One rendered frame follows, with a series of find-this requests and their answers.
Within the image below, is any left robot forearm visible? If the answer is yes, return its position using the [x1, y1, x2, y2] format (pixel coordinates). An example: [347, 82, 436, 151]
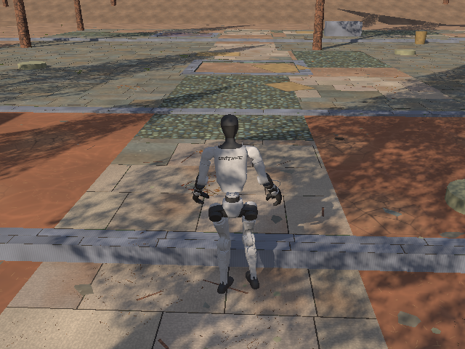
[193, 175, 205, 196]

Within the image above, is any left robot shin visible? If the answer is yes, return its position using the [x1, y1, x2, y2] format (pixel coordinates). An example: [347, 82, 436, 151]
[217, 238, 230, 285]

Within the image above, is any robot left hand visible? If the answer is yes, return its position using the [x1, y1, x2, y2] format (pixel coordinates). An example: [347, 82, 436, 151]
[193, 192, 209, 204]

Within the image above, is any left robot upper arm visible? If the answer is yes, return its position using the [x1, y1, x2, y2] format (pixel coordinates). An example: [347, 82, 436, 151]
[197, 146, 216, 185]

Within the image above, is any right robot thigh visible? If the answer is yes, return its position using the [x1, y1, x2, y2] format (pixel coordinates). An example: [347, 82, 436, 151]
[242, 201, 258, 246]

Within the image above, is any right robot upper arm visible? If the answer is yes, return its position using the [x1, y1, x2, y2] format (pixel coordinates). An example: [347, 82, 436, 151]
[246, 145, 269, 185]

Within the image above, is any right robot forearm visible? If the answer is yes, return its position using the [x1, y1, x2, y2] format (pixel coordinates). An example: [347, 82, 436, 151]
[263, 173, 279, 196]

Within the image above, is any robot right hand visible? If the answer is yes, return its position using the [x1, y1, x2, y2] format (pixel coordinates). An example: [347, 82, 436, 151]
[266, 189, 282, 206]

